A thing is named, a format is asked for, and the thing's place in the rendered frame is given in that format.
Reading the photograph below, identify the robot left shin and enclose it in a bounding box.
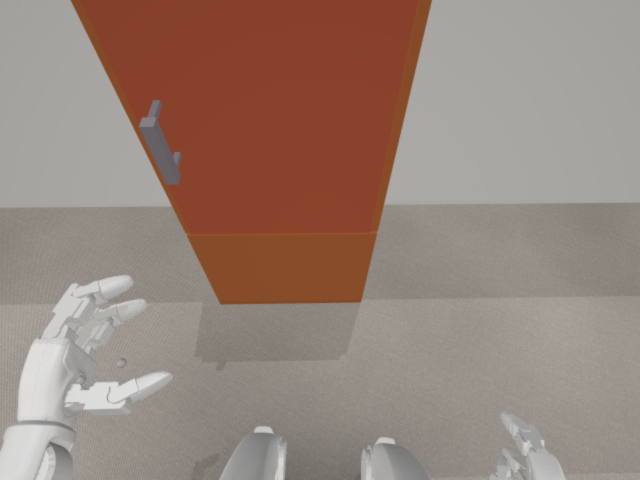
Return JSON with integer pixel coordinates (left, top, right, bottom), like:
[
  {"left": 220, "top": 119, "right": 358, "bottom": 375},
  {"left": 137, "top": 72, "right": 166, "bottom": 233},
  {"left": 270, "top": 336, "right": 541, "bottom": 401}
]
[{"left": 254, "top": 426, "right": 274, "bottom": 434}]

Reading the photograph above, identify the robot right hand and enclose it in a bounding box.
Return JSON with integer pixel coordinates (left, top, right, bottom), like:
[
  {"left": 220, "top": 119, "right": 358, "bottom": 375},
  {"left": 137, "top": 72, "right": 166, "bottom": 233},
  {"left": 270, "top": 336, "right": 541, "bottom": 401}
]
[{"left": 490, "top": 411, "right": 566, "bottom": 480}]

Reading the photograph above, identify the handle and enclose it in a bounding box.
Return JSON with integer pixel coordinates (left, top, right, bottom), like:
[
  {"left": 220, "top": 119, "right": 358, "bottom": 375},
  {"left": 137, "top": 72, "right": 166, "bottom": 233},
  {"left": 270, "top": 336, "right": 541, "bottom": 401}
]
[{"left": 139, "top": 100, "right": 182, "bottom": 185}]

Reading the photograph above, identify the robot left thigh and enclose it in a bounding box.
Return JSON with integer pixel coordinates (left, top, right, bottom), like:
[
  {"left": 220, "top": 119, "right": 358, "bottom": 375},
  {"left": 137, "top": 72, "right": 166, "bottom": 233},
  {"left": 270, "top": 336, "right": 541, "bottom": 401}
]
[{"left": 219, "top": 432, "right": 286, "bottom": 480}]

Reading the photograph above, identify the robot left hand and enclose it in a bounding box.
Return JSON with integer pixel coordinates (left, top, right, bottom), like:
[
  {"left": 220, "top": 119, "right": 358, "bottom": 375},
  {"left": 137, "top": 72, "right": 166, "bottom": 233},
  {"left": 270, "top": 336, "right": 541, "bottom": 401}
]
[{"left": 17, "top": 275, "right": 173, "bottom": 427}]

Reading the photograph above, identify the left robot forearm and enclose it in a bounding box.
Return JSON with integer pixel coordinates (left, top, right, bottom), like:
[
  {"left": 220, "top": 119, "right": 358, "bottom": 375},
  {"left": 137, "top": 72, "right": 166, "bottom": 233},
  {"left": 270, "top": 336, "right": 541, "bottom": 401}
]
[{"left": 0, "top": 421, "right": 77, "bottom": 480}]

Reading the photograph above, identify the cupboard door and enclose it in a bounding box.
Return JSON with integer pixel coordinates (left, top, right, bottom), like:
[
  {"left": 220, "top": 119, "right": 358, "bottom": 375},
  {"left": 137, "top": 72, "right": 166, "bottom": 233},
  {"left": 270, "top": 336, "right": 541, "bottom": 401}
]
[{"left": 80, "top": 0, "right": 419, "bottom": 235}]

